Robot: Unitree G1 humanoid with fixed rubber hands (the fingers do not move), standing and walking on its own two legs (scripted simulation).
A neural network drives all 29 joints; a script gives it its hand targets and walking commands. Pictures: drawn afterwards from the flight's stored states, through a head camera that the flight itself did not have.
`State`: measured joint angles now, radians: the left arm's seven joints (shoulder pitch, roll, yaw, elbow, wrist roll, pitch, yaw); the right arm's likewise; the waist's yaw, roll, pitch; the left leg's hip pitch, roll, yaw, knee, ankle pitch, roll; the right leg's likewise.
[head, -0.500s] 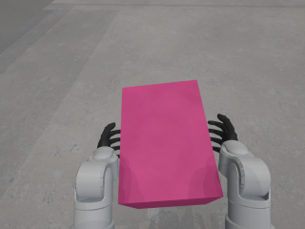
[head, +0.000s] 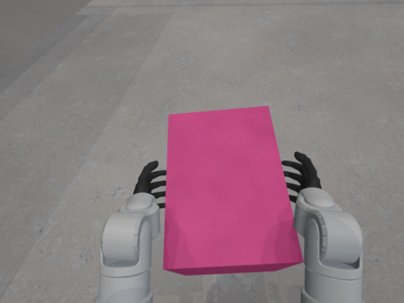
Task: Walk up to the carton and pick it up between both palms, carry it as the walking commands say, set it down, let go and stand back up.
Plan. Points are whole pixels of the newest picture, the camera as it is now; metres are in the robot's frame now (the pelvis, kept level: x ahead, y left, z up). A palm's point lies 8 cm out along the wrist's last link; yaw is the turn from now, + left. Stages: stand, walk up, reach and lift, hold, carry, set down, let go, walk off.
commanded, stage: carry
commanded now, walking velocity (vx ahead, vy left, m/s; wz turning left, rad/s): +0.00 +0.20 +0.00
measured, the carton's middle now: (224, 196) +0.33 -0.01 +0.02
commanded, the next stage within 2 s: none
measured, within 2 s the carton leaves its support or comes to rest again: neither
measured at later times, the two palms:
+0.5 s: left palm (104, 202) +0.27 +0.21 +0.10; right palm (262, 191) +0.28 -0.07 +0.10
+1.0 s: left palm (118, 205) +0.26 +0.17 +0.11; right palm (283, 195) +0.27 -0.11 +0.12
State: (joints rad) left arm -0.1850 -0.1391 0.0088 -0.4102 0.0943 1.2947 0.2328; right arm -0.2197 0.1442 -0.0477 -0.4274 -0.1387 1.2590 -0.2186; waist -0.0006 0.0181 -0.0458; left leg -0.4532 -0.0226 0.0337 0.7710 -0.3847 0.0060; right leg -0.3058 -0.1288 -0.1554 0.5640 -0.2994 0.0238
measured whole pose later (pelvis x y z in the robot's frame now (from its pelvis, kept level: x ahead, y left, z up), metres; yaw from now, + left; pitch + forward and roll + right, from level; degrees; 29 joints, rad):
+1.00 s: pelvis -0.01 +0.04 +0.00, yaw +0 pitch +1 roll +1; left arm -0.21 -0.14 0.02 -0.37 0.11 1.31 0.24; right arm -0.25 0.15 -0.06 -0.38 -0.15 1.27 -0.22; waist 0.00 0.02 -0.06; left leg -0.32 0.03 0.04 0.49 -0.19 -0.02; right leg -0.27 -0.13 -0.14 0.53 -0.27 0.05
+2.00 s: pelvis +0.01 +0.01 +0.00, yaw +0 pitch +1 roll +0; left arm -0.26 -0.15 0.07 -0.25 0.13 1.25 0.21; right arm -0.28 0.16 -0.09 -0.27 -0.17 1.20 -0.19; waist 0.01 0.01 -0.05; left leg -0.30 0.10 0.03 0.51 -0.23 -0.07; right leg -0.24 -0.08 -0.16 0.55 -0.32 0.01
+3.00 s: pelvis -0.01 +0.00 +0.00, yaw -1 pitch -2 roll +0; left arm -0.21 -0.14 0.10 0.00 0.22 0.92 0.09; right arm -0.24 0.15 -0.12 0.00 -0.22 0.90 -0.08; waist -0.01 0.01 0.02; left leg -0.23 0.09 0.02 0.47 -0.19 -0.06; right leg -0.19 -0.06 -0.13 0.52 -0.29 0.01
